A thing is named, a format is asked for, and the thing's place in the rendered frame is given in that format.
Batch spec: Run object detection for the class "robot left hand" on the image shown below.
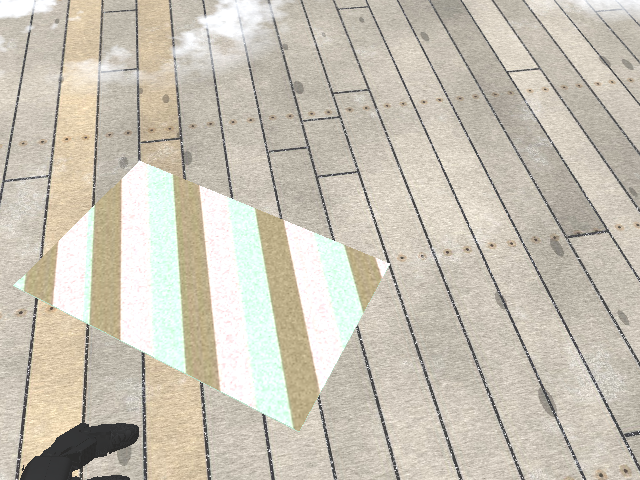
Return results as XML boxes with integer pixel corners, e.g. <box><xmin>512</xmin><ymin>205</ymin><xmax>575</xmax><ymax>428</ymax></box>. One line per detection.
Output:
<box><xmin>20</xmin><ymin>423</ymin><xmax>139</xmax><ymax>480</ymax></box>

